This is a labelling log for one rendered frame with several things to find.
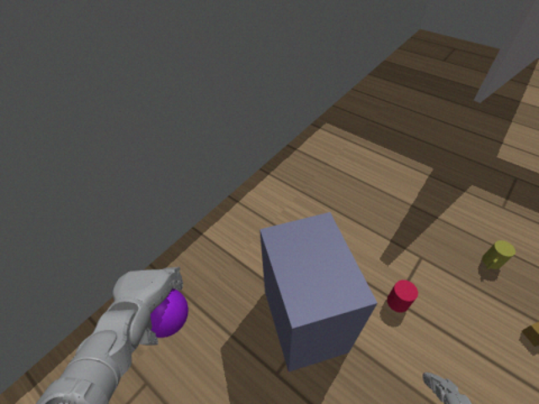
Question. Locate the right robot hand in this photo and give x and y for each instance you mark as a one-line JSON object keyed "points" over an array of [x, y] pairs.
{"points": [[444, 389]]}

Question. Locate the left robot hand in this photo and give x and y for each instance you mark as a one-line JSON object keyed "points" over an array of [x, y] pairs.
{"points": [[151, 287]]}

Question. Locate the left robot arm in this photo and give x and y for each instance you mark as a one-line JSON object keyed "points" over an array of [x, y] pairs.
{"points": [[93, 374]]}

